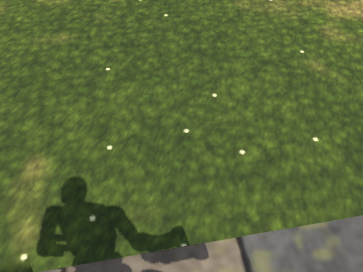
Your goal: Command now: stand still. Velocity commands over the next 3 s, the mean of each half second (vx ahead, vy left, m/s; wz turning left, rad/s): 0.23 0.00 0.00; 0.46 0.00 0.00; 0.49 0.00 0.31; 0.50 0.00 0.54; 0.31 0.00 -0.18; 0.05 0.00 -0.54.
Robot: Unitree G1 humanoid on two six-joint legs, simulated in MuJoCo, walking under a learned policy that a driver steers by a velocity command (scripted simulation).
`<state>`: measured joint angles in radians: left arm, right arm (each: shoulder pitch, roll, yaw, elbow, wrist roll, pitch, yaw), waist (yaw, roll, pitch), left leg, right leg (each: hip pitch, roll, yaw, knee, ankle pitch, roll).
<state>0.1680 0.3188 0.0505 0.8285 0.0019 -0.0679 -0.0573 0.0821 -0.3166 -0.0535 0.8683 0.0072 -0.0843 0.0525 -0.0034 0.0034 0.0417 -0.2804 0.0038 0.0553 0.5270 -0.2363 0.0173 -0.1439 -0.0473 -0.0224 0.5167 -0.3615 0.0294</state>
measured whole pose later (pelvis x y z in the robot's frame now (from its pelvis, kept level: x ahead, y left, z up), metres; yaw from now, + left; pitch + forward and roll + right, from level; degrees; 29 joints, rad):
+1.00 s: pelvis +0.36 -0.05 +0.01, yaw +0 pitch +0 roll -2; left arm 0.45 0.17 0.02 1.00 0.08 -0.12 -0.03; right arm 0.17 -0.24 -0.02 0.85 -0.09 -0.08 0.05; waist 0.07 0.05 0.01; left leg -0.65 0.11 -0.04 0.87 -0.08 0.05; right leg -0.10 0.09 -0.07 0.28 -0.19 -0.08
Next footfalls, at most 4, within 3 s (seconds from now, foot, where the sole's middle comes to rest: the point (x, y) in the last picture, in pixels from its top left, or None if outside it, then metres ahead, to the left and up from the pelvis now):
0.70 right None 0.37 -0.13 -0.77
1.20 left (171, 258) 0.54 0.07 -0.77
1.58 right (208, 200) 0.88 -0.09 -0.94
2.02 left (133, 181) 0.99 0.27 -0.94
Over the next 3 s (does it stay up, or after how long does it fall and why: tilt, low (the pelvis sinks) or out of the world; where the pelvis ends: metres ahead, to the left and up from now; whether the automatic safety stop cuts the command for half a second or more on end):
stays up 1.14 0.30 -0.17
